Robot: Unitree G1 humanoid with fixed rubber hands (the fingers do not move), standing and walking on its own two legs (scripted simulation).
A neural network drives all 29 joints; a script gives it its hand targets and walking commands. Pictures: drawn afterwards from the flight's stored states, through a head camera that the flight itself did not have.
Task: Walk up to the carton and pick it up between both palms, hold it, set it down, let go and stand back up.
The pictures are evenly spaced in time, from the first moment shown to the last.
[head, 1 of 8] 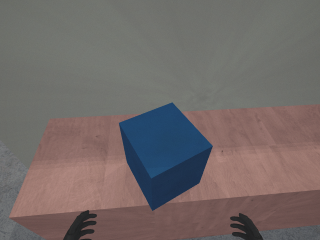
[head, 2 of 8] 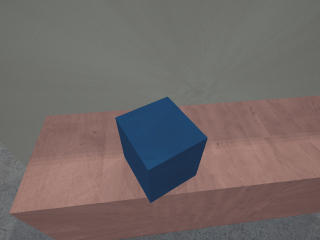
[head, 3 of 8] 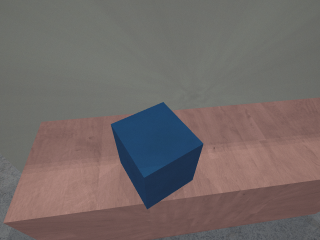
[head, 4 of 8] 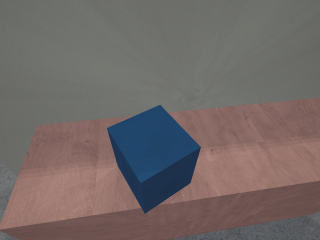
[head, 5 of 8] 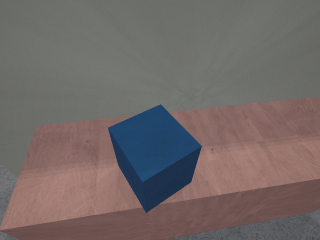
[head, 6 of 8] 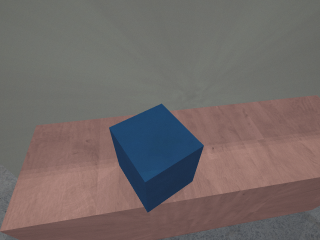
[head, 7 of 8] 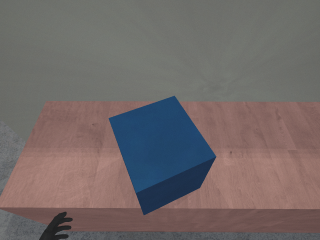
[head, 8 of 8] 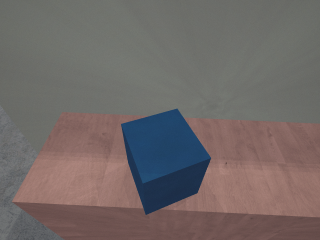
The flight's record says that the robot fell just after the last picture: no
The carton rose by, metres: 0.00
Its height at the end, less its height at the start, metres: +0.00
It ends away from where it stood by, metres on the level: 0.00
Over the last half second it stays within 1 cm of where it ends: yes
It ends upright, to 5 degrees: yes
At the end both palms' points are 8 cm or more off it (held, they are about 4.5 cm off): yes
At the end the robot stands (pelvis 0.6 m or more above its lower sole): yes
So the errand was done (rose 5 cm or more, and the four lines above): no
